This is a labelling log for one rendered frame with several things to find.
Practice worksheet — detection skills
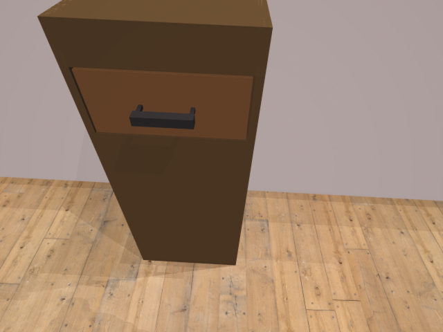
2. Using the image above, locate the handle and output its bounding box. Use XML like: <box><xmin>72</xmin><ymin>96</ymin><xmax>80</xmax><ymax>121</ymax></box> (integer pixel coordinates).
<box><xmin>129</xmin><ymin>104</ymin><xmax>195</xmax><ymax>129</ymax></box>

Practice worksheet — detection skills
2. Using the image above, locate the drawer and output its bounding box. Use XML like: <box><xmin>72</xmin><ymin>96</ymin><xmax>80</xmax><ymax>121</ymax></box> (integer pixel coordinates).
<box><xmin>72</xmin><ymin>67</ymin><xmax>253</xmax><ymax>140</ymax></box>

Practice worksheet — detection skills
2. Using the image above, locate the cabinet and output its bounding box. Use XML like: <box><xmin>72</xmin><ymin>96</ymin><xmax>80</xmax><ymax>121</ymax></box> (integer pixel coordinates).
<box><xmin>37</xmin><ymin>0</ymin><xmax>273</xmax><ymax>266</ymax></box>

